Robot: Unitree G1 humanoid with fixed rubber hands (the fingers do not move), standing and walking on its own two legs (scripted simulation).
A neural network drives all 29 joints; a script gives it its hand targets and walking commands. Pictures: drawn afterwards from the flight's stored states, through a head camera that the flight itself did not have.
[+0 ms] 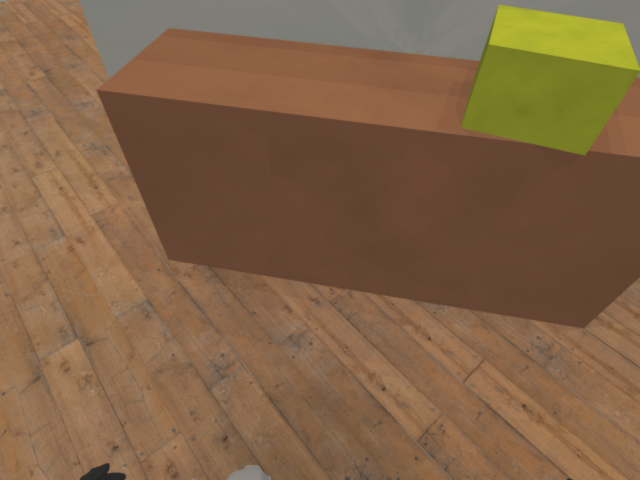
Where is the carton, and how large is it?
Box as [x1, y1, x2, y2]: [460, 5, 639, 155]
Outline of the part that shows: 498,5 473,80 460,127 584,155 639,72 639,68 623,24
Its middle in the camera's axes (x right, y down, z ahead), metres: +0.52 -0.39 +0.92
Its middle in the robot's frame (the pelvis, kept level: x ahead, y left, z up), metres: +0.99 -0.50 +0.06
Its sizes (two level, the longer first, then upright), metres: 0.282 0.267 0.195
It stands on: a pedestal, 0.71 m high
